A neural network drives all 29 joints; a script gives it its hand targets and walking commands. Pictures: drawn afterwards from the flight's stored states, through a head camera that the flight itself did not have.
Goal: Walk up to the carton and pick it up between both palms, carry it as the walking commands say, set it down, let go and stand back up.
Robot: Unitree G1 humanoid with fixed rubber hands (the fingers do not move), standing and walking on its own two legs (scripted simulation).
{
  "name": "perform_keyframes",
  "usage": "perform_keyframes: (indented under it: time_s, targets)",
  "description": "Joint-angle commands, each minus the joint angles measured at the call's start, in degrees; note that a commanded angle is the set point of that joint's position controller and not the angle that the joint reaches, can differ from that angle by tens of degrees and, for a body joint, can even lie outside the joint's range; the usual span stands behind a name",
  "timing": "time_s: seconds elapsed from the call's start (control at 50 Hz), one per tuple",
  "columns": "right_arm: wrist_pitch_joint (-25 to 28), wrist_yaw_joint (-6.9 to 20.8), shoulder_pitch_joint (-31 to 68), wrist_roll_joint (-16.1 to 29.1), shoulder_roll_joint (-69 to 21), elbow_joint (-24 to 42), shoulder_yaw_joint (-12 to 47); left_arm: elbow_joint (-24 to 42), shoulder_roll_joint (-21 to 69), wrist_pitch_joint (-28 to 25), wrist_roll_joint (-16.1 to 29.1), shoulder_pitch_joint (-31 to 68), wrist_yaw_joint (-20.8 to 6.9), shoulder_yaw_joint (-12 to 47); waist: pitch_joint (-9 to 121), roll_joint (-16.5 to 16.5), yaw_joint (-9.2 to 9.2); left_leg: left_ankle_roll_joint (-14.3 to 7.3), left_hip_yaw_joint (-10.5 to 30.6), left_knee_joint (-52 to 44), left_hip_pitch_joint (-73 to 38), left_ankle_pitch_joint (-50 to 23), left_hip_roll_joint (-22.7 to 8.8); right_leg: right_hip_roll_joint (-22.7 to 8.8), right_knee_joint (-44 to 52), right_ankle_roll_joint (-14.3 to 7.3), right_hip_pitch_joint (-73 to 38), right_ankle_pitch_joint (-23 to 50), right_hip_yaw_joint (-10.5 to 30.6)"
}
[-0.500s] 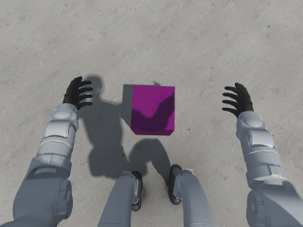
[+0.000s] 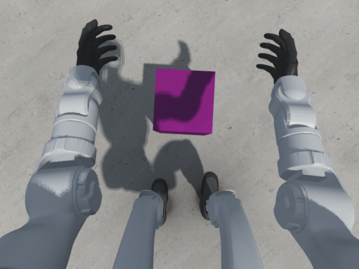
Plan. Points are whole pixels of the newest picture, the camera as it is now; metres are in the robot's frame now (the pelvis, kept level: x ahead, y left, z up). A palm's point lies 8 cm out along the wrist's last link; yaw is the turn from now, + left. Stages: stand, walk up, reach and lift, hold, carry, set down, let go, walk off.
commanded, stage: reach and lift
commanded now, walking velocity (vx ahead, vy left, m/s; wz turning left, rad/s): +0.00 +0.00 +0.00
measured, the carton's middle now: (183, 106) +0.50 +0.01 -0.53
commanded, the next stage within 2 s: none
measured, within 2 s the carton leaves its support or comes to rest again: neither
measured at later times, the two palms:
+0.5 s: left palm (113, 85) +0.50 +0.19 -0.24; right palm (258, 90) +0.50 -0.18 -0.24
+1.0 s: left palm (129, 98) +0.50 +0.19 -0.38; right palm (241, 101) +0.50 -0.18 -0.38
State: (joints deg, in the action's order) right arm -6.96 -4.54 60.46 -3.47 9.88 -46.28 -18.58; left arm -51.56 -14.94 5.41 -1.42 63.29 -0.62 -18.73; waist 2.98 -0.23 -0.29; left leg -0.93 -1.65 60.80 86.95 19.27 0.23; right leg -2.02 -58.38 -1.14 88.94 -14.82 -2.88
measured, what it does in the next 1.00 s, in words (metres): lowers itself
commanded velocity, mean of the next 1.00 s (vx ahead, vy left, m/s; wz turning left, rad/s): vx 0.00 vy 0.00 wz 0.00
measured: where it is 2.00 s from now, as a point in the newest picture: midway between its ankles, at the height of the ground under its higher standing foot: (184, 207)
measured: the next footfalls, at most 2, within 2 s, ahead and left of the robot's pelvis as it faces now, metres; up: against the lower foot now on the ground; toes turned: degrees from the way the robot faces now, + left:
none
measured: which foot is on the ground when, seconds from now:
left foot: down 0.00-1.00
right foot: down 0.00-1.00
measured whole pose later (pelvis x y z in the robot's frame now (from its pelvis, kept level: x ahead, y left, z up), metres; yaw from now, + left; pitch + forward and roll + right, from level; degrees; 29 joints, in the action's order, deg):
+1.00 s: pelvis -0.05 +0.00 -0.23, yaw +0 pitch +43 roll +0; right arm -5.3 -8.9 79.8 10.0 17.7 -62.2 -9.6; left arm -63.6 -20.9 5.2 11.3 80.8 5.9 -7.0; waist -10.8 -0.4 0.2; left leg -1.2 -1.3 115.5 124.7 33.4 -0.6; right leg -3.2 -111.9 -2.5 127.4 -27.1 -2.8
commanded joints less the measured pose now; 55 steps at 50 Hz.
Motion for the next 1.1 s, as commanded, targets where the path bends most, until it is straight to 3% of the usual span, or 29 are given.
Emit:
perform_keyframes:
  time_s: [0.0,0.06,0.18,0.26,0.42,0.52,0.74,1.08]
  targets:
    - [1.48,0.58,10.49,-0.61,4.59,6.73,-1.26,7.1,-5.49,-1.15,-0.82,11.01,0.13,-1.09,60.69,0.51,0.75,2.38,2.04,-2.88,-23.03,-27.72,4.3,5.17,-1.83,2.6,-40.47,28.82,4.12]
    - [1.7,1.11,10.69,-1.05,4.2,6.39,-2.14,7.67,-4.27,-1.11,-1.51,11.27,0.25,-1.44,59.8,0.92,0.78,2.71,2.34,-1.62,-22.67,-26.83,4.2,5.31,-2.7,2.58,-35.9,26.24,3.71]
    - [1.94,1.3,13.28,-2.28,4.17,1.13,-4.21,4.25,-2.72,-0.68,-2.76,12.91,0.8,-1.88,50.75,1.3,0.4,3.12,2.64,4.05,-13.37,-15.63,4.6,5.87,-8.64,2.4,-22.45,14.53,2.83]
    - [1.89,0.49,16.24,-1.88,5.5,-0.53,-4.16,3.36,-3.49,-0.15,-1.95,15.36,1.9,-1.13,53.51,1.05,0.14,3.53,2.14,10.07,-9.36,-11.36,4.93,6.21,-14.9,2.4,-17.99,10.41,2.22]
    - [1.29,-1.88,19.64,3.87,8.81,2.05,0.38,6.83,-7.16,0.72,3.0,18.46,4.79,3.07,65.32,0.9,0.62,3.38,0.88,20.79,-6.51,-12.87,5.24,6.41,-26.33,2.26,-15.63,12.02,1.18]
    - [0.78,-2.89,22.05,7.15,10.42,2.32,3.06,6.99,-8.23,1.39,6.46,21.34,5.56,6.12,65.69,1.1,0.52,2.79,0.75,25.98,-2.88,-11.45,4.84,6.12,-31.4,1.95,-12.03,10.44,1.05]
    - [0.98,-3.96,27.97,10.14,12.0,-4.86,5.29,-1.27,-11.03,0.78,9.41,26.86,6.01,7.53,57.74,-0.12,0.93,2.17,0.15,35.57,9.7,-3.41,3.78,5.1,-40.9,1.43,-8.5,5.59,2.2]
    - [4.42,-4.32,38.69,16.38,15.67,-14.45,11.77,-9.47,-13.82,-2.7,15.41,36.12,6.92,14.85,48.68,0.14,0.9,2.15,1.55,48.4,14.56,-0.77,2.23,3.61,-54.39,1.48,-4.36,3.94,3.38]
